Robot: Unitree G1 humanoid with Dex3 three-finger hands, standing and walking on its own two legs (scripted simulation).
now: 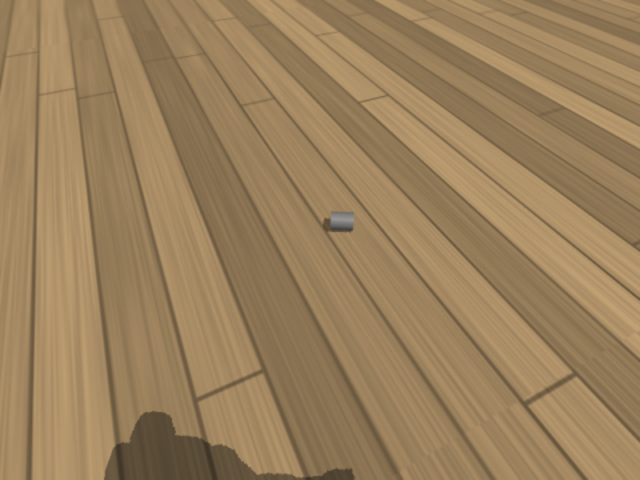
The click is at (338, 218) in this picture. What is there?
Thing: lying can
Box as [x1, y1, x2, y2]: [330, 212, 353, 230]
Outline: 331,212 330,228 352,230 353,213
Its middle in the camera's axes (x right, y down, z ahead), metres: +0.10 -0.09 +1.72
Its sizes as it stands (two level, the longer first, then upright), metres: 0.101 0.081 0.081
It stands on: the floor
